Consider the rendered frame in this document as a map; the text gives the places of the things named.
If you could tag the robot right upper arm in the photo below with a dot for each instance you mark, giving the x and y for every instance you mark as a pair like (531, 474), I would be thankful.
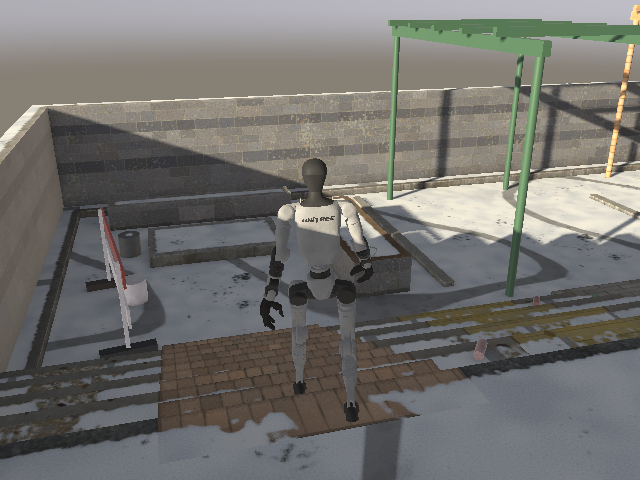
(348, 210)

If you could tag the humanoid robot torso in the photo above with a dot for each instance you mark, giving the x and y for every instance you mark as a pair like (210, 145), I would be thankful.
(318, 241)

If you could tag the right robot forearm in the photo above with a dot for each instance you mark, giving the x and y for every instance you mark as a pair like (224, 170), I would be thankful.
(364, 256)

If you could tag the robot left upper arm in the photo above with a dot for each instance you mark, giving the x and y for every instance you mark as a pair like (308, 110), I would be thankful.
(285, 214)

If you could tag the left robot forearm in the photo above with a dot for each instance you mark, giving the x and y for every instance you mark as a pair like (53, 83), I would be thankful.
(274, 277)

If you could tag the right robot foot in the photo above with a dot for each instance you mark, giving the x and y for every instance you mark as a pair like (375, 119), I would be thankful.
(351, 412)

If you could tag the left robot hand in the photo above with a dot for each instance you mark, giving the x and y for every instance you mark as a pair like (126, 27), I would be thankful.
(265, 310)

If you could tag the right robot hand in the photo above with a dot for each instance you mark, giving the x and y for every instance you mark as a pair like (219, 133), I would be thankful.
(368, 273)

